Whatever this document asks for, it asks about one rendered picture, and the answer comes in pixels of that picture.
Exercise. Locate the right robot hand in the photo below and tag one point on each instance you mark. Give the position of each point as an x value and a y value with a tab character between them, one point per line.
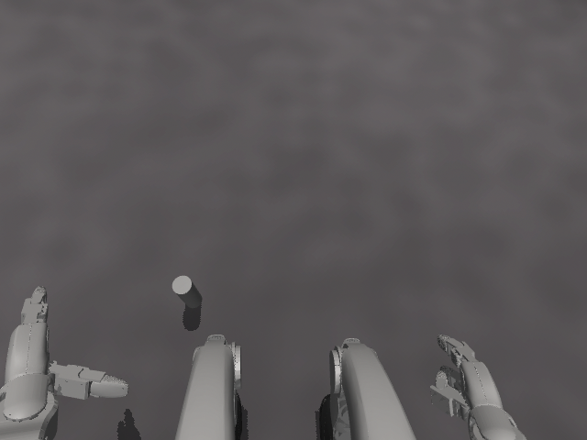
472	387

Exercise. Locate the left robot hand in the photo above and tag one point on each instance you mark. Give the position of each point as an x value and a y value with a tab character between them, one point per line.
28	353

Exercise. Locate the right robot arm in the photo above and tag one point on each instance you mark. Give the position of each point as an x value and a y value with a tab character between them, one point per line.
488	422

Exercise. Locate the can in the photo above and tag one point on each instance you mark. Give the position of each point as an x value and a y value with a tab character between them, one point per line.
186	290

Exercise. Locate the left robot arm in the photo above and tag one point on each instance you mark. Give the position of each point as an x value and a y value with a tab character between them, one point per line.
29	408

